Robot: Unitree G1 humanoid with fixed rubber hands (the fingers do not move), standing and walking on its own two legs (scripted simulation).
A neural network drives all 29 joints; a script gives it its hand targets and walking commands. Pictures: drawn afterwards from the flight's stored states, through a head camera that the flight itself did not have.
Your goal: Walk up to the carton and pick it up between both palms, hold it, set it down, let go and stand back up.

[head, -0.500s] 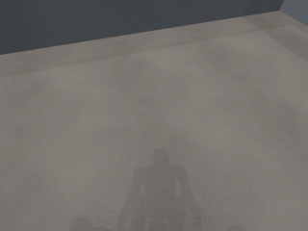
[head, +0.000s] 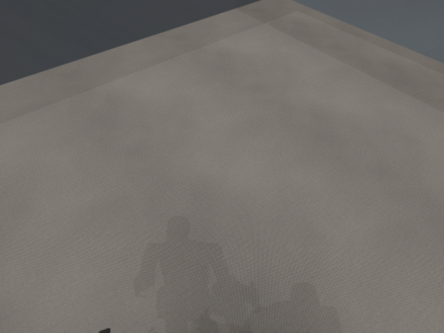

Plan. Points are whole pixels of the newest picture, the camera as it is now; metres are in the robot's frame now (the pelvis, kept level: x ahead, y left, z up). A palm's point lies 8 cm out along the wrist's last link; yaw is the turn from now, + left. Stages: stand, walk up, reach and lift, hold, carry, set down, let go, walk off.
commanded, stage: walk up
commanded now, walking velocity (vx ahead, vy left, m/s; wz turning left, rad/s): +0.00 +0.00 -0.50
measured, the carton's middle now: out of the picture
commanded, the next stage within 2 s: none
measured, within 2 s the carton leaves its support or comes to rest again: neither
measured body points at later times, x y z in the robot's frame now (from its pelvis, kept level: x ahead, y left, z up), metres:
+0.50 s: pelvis -0.03 -0.01 +0.00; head +0.02 -0.01 +0.45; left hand +0.06 +0.25 -0.14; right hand +0.06 -0.28 -0.12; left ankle -0.01 +0.12 -0.71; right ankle -0.02 -0.11 -0.73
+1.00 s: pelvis -0.07 +0.00 -0.01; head -0.04 -0.04 +0.44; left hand +0.19 +0.15 -0.12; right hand -0.15 -0.27 -0.15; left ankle -0.02 +0.11 -0.72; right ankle -0.12 -0.08 -0.73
